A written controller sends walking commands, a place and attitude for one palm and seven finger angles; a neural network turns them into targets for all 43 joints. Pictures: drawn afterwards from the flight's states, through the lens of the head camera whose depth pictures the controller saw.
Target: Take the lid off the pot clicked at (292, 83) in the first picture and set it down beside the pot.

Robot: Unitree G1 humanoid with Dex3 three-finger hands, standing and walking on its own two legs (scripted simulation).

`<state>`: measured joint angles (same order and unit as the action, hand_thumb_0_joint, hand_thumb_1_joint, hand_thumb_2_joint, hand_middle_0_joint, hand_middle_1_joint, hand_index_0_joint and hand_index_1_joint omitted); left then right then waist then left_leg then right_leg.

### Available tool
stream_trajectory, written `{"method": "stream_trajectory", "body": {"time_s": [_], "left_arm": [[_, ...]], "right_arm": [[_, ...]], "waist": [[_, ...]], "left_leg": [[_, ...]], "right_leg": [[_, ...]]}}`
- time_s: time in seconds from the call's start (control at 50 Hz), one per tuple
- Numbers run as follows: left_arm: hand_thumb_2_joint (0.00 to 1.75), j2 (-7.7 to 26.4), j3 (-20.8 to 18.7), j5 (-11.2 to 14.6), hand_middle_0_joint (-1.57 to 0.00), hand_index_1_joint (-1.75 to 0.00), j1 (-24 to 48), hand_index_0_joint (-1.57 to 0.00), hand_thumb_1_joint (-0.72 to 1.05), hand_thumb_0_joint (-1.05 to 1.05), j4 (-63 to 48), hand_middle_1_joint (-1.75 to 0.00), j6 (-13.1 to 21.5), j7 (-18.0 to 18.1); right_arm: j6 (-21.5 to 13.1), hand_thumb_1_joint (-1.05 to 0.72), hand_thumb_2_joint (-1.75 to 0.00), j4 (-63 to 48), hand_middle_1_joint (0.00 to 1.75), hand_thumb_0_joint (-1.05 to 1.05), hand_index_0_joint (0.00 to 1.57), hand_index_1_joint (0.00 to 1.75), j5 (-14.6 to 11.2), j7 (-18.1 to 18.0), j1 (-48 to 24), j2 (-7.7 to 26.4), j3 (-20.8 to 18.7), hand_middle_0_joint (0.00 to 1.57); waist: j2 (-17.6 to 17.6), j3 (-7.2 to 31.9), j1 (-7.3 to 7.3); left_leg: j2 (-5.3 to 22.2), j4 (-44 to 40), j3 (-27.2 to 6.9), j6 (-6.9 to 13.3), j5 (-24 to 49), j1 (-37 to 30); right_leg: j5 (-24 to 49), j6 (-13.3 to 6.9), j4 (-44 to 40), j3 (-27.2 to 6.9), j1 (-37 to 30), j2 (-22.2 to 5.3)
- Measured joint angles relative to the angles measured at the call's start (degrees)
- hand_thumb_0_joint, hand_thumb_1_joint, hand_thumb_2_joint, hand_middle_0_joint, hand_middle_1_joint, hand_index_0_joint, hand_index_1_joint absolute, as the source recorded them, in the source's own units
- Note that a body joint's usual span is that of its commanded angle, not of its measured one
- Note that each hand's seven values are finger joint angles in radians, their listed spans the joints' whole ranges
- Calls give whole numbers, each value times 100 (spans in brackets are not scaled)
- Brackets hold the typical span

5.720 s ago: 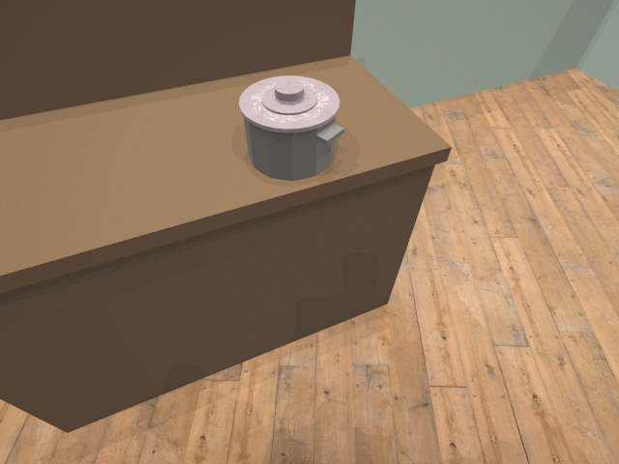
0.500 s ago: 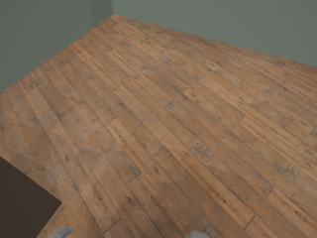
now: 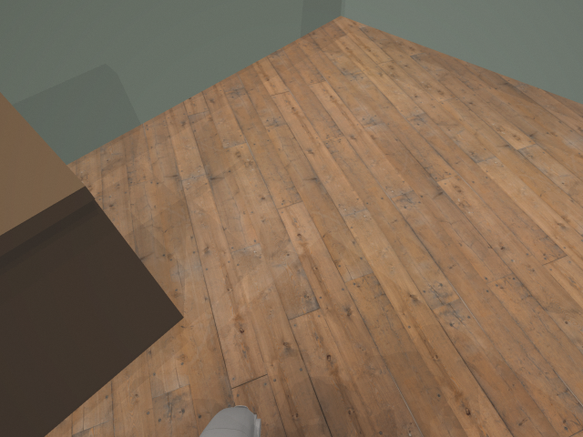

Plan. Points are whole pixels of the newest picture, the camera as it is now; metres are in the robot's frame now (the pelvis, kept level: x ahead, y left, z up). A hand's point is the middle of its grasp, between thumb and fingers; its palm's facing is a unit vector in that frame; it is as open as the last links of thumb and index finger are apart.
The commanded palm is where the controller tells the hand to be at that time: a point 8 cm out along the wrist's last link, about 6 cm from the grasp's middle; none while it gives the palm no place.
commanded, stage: turn to face it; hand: left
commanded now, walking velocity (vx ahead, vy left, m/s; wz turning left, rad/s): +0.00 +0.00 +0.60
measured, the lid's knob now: out of the picture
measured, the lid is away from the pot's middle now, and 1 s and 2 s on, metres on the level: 0.00 0.00 0.00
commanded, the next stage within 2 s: take the last steps up to it in 1.28 s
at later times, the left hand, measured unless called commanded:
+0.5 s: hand out of the picture +0.04 +0.30 -0.16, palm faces +0.30 -0.92 -0.26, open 7.4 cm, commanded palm none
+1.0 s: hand out of the picture +0.00 +0.22 -0.14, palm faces +0.54 -0.79 -0.29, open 7.4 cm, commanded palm none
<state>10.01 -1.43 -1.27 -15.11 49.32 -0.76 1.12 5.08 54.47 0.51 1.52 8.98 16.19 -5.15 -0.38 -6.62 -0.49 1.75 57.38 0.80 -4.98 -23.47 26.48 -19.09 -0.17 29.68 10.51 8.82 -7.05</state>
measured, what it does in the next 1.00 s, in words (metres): steps on the spot, turning left: left foot, then right foot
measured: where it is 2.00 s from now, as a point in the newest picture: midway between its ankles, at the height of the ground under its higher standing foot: outside the picture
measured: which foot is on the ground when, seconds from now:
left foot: up 0.00-0.12, down 0.14-0.76, up 0.78-1.00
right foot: down 0.00-0.14, up 0.16-0.74, down 0.76-1.00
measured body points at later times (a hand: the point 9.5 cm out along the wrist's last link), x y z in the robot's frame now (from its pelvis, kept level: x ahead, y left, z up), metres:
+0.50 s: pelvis +0.01 +0.06 +0.00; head +0.03 +0.09 +0.45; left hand +0.02 +0.35 -0.14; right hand +0.15 -0.16 -0.12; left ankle +0.01 +0.13 -0.74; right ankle +0.06 -0.12 -0.66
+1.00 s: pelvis +0.04 +0.01 +0.00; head +0.09 -0.01 +0.45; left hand -0.02 +0.26 -0.12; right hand +0.22 -0.20 -0.16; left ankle -0.07 +0.13 -0.64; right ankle +0.06 -0.10 -0.74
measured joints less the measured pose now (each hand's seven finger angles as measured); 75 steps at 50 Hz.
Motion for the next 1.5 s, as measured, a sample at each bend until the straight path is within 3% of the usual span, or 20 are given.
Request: {"method": "stream_trajectory", "body": {"time_s": [0.08, 0.12, 0.14, 0.2, 0.24, 0.3, 0.4, 0.52, 0.68, 0.76, 0.78, 0.82, 0.9, 0.98, 1.1, 1.2, 1.24, 1.3, 1.36, 1.5], "left_arm": [[90, 184, -85, -25, -20, -30, -143, -21, 90, 0, 88, -30, -69, -9], [90, 316, -144, -11, -20, -30, -219, -21, 90, 0, 133, -30, -101, -17], [90, 385, -176, 11, -20, -30, -268, -21, 90, 0, 144, -30, -123, -26], [90, 597, -251, 32, -20, -30, -136, -21, 90, 0, 267, -30, -315, -3], [90, 659, -284, 21, -20, -30, -27, -20, 90, 0, 309, -30, -373, 5], [90, 701, -301, 1, -19, -30, 174, -20, 91, 1, 263, -30, -338, -44], [90, 682, -271, -13, -19, -30, 409, -20, 91, 0, 124, -30, -264, -72], [90, 645, -244, 9, -19, -30, 630, -20, 90, 0, 73, -30, -280, -36], [90, 470, -164, 87, -19, -30, 921, -20, 90, 0, -88, -30, -252, 4], [90, 378, -89, 129, -20, -30, 879, -20, 90, 0, -217, -30, -139, 18], [90, 351, -88, 112, -20, -30, 850, -20, 90, 0, -222, -30, -98, 36], [90, 264, -30, 79, -20, -30, 788, -20, 90, 0, -199, -30, -109, 53], [90, 111, 17, 93, -20, -30, 568, -21, 90, 0, -134, -30, -93, 46], [90, 26, 29, 74, -20, -30, 375, -21, 90, 0, -80, -30, -9, 26], [90, 8, 22, 11, -20, -30, 14, -21, 90, 0, 25, -30, 28, -1], [90, 188, -60, -32, -20, -30, -272, -21, 90, 0, 199, -30, -50, -4], [90, 299, -101, 4, -20, -30, -412, -21, 90, 0, 273, -30, -80, -6], [90, 527, -163, 56, -20, -30, -341, -21, 90, 0, 451, -30, -244, 28], [90, 587, -193, 45, -20, -30, -193, -20, 90, 0, 574, -30, -326, 40], [90, 492, -162, 12, -19, -30, 124, -20, 91, 0, 558, -30, -205, -77]], "right_arm": [[-89, -91, -90, -155, 30, 1, 19, 29, -29, 7, -329, -61, 64, 19], [-179, -91, -90, -283, 30, 1, 19, 29, -30, 13, -427, -87, 96, 19], [-250, -91, -90, -357, 30, 1, 19, 29, -18, 18, -455, -84, 109, 19], [-389, -91, -90, -471, 30, 1, 19, 29, -33, -7, -518, -174, 153, 19], [-397, -91, -90, -503, 30, 1, 19, 29, -16, -59, -448, -220, 195, 20], [-387, -91, -90, -463, 30, 1, 20, 29, -15, -115, -319, -278, 247, 20], [-364, -90, -90, -359, 30, 1, 20, 30, -41, -110, -58, -357, 281, 20], [-334, -90, -90, -250, 30, 1, 20, 30, -16, -113, 295, -437, 250, 20], [-230, -90, -90, -69, 30, 1, 20, 30, 37, -150, 652, -346, 141, 20], [-158, -90, -90, -7, 30, 1, 20, 30, -5, -152, 744, -242, 66, 20], [-144, -90, -90, 21, 30, 1, 20, 30, -35, -155, 719, -214, 39, 20], [-110, -90, -90, 30, 30, 1, 20, 29, -15, -158, 662, -135, -22, 20], [-99, -91, -90, 1, 30, 1, 19, 29, 36, -72, 600, 11, -81, 20], [-74, -91, -90, 5, 30, 1, 19, 29, 29, -31, 493, 68, -70, 19], [-6, -91, -90, 16, 30, 1, 19, 29, 8, -41, 65, 62, 2, 19], [-130, -91, -90, -128, 30, 1, 19, 29, -35, -54, -383, -58, 126, 19], [-251, -91, -90, -235, 30, 1, 19, 29, -24, -55, -479, -100, 187, 19], [-395, -91, -90, -330, 30, 1, 19, 29, -29, -80, -569, -288, 269, 19], [-421, -91, -90, -353, 30, 1, 19, 29, -19, -162, -508, -416, 371, 20], [-508, -90, -90, -162, 30, 1, 20, 30, -38, -201, -119, -605, 474, 20]], "waist": [[153, -57, 160], [246, -36, 203], [282, -3, 213], [446, -35, 263], [428, 21, 251], [394, 65, 229], [297, 170, 161], [170, 253, -41], [-106, 255, -287], [-213, 337, -280], [-244, 339, -239], [-329, 300, -263], [-332, 272, -295], [-221, 206, -249], [-55, 75, -17], [130, -25, 212], [182, 10, 257], [432, -39, 325], [430, 12, 344], [259, 212, 273]], "left_leg": [[-49, -1032, 289, 132, -25, -413], [-130, -1836, 427, 224, 373, -755], [-167, -2194, 444, 395, 747, -896], [-322, -1960, 354, 838, 576, -786], [-357, -2130, 222, 907, 590, -866], [-445, -2593, 15, 911, 875, -1063], [-594, -3122, -296, 985, 1208, -1254], [-767, -3269, -681, 994, 1348, -1227], [-936, -3113, -1247, 829, 1370, -978], [-1071, -2812, -1482, 653, 1255, -753], [-1056, -2519, -1435, 581, 916, -616], [-988, -1433, -1144, 415, 18, -232], [-661, 497, -607, 203, 50, 337], [-296, 993, -432, 55, 218, 396], [-74, 242, -252, 46, 10, 71], [-169, -1320, 102, 209, 16, -564], [-227, -2296, 253, 373, 686, -1008], [-375, -2170, 265, 823, 506, -999], [-397, -2474, 173, 885, 590, -1198], [-540, -3375, -25, 1009, 1077, -1653]], "right_leg": [[-167, 136, 274, 244, 72, -143], [-339, 245, 578, 365, 174, -254], [-454, 293, 921, 383, 327, -329], [-1297, 428, 2609, -355, 1059, -178], [-1130, 480, 3305, -632, 1442, -25], [-451, 561, 3653, -911, 1816, 52], [146, 674, 3461, -1188, 2031, 98], [15, 716, 2835, -1302, 1882, 251], [-414, 547, 1648, -1351, 1386, 659], [114, 409, 180, -1343, 679, 767], [214, 135, -6, -1317, 598, 791], [198, -78, 32, -1171, 542, 757], [217, -82, -213, -882, 237, 538], [145, -71, -248, -602, 50, 336], [-24, 18, -127, -266, -48, 110], [-225, 199, 152, -64, 4, -33], [-414, 292, 555, 0, 150, -84], [-1166, 318, 2174, -536, 779, -25], [-1027, 369, 3185, -830, 1274, 141], [-65, 485, 3414, -1077, 1748, 160]]}}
